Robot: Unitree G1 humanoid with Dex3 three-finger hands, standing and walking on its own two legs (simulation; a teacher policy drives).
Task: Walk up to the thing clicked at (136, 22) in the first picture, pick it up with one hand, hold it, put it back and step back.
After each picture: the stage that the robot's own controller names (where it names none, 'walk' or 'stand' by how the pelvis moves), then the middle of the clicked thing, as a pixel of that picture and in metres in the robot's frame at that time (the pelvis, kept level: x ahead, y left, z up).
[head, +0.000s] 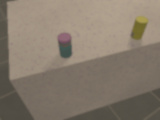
stand; (138, 28) +0.75 -0.30 -0.06
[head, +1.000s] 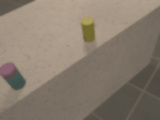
walk; (88, 30) +0.70 +0.03 -0.03
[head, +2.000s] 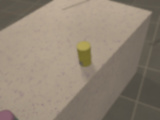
walk; (84, 54) +0.57 +0.03 -0.05
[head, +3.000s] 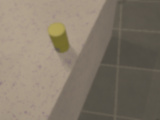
walk; (59, 38) +0.50 +0.17 -0.04
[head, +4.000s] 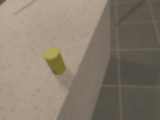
stand; (55, 61) +0.45 +0.20 -0.02
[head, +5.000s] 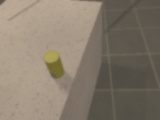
stand; (54, 65) +0.46 +0.19 -0.04
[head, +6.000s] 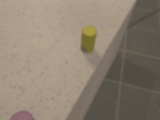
walk; (88, 40) +0.57 +0.08 -0.03
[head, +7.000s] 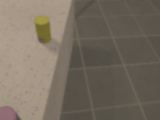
stand; (43, 30) +0.63 +0.21 -0.02
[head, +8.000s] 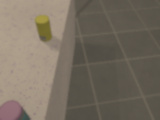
stand; (44, 28) +0.64 +0.26 -0.03
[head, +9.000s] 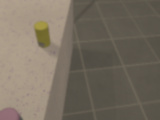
stand; (42, 34) +0.63 +0.25 -0.04
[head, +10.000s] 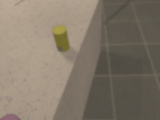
stand; (61, 39) +0.61 +0.15 -0.02
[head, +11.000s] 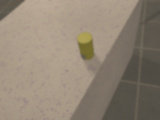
stand; (86, 46) +0.55 +0.06 -0.04
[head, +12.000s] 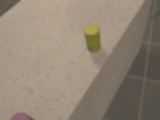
stand; (92, 38) +0.57 +0.03 -0.04
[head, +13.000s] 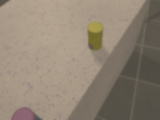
stand; (95, 36) +0.58 +0.01 -0.03
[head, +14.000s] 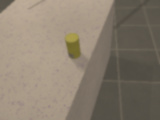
stand; (73, 46) +0.60 +0.05 -0.05
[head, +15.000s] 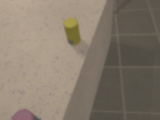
stand; (72, 32) +0.62 +0.11 -0.03
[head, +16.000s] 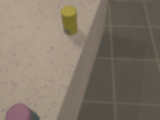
stand; (69, 21) +0.62 +0.12 -0.03
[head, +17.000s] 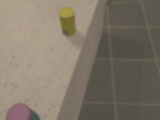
stand; (67, 22) +0.62 +0.14 -0.03
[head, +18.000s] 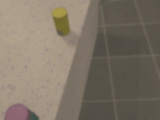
stand; (61, 22) +0.63 +0.17 -0.03
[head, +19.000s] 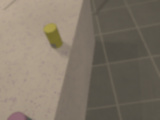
stand; (53, 36) +0.63 +0.21 -0.06
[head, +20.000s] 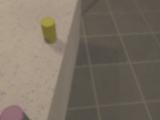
stand; (49, 31) +0.65 +0.19 -0.05
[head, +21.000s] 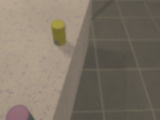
stand; (59, 33) +0.65 +0.15 -0.05
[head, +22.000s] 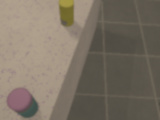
rise first; (66, 12) +0.67 +0.14 -0.04
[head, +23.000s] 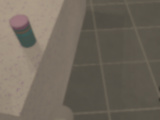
go down; out of the picture +0.94 +0.20 +0.03
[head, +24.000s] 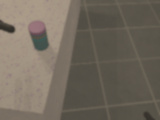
go down; out of the picture +0.99 +0.02 -0.04
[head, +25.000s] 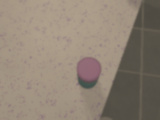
go down; out of the picture +0.70 -0.25 -0.02
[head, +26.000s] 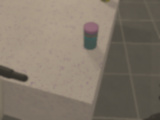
go down; out of the picture +1.01 -0.14 -0.02
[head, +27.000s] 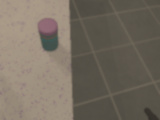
go down; out of the picture +0.95 -0.09 -0.02
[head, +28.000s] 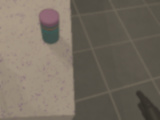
go down; out of the picture +0.96 -0.09 +0.00
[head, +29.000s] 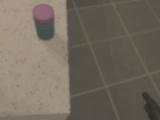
go down; out of the picture +0.97 -0.08 +0.00
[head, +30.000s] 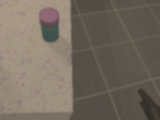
go down; out of the picture +0.97 -0.09 +0.00
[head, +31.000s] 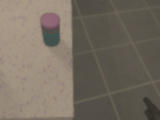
go down; out of the picture +0.96 -0.09 -0.01
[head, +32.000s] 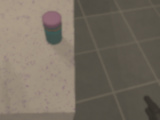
go down; out of the picture +0.97 -0.09 -0.01
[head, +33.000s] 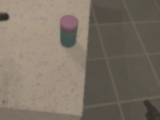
go down; out of the picture +0.96 -0.11 -0.01
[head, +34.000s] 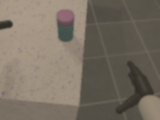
approach; out of the picture +0.99 -0.11 +0.00
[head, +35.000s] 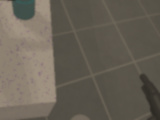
close in; out of the picture +1.00 -0.08 +0.05
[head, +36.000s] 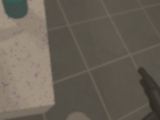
go down; out of the picture +0.99 -0.07 +0.05
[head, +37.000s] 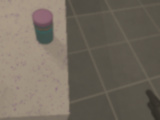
go down; out of the picture +0.97 -0.09 +0.01
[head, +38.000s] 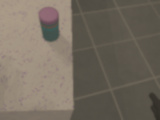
go down; out of the picture +0.98 -0.08 +0.00
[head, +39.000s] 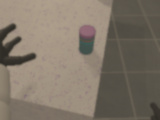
go down; out of the picture +0.97 -0.13 -0.01
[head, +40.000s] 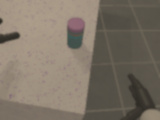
close in; out of the picture +0.97 -0.13 -0.01
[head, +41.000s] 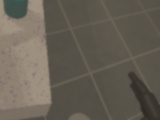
close in; out of the picture +1.00 -0.08 +0.06
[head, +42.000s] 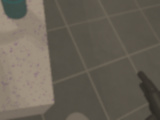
close; out of the picture +0.99 -0.07 +0.05
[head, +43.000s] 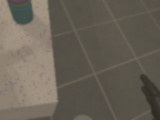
lift; out of the picture +1.00 -0.07 +0.04
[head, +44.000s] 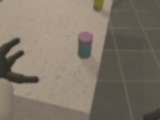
rise first; (98, 1) +1.00 -0.12 -0.03
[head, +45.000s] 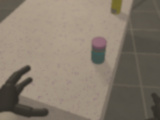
rise first; (116, 3) +0.96 -0.15 -0.04
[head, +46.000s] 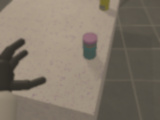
rise first; (104, 0) +0.99 -0.12 -0.03
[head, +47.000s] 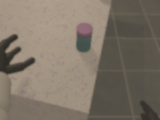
approach; out of the picture +0.98 -0.14 -0.02
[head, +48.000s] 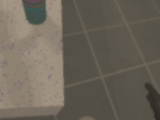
close in; out of the picture +0.98 -0.09 +0.04
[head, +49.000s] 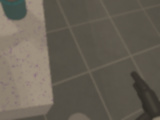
go down; out of the picture +1.00 -0.07 +0.05
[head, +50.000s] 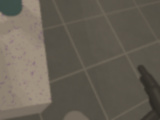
close; out of the picture +1.00 -0.07 +0.06
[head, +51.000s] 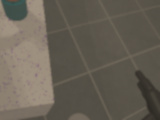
close; out of the picture +1.00 -0.07 +0.05
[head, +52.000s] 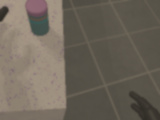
stand; out of the picture +0.98 -0.07 +0.02
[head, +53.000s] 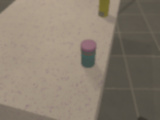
stand; (103, 6) +0.94 -0.14 -0.01
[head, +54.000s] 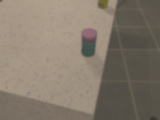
stand; out of the picture +0.98 -0.15 +0.01
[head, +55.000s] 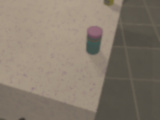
stand; out of the picture +0.98 -0.15 +0.00
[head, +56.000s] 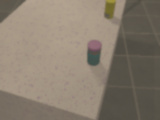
stand; (109, 8) +0.98 -0.16 -0.06
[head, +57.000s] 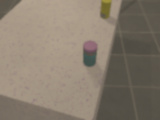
stand; (105, 8) +0.97 -0.13 -0.06
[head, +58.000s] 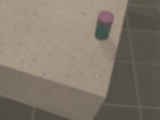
walk; out of the picture +1.01 -0.23 -0.04
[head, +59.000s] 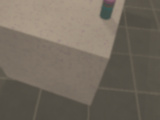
walk; out of the picture +1.21 -0.26 -0.04
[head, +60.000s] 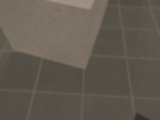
walk; out of the picture +1.56 -0.11 -0.03
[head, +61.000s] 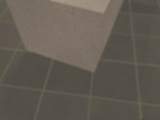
stand; out of the picture +1.57 -0.24 -0.04
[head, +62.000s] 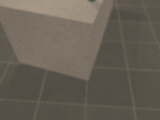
stand; out of the picture +1.57 -0.20 -0.06
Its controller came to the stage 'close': yes
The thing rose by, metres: 0.00
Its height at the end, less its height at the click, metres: +0.00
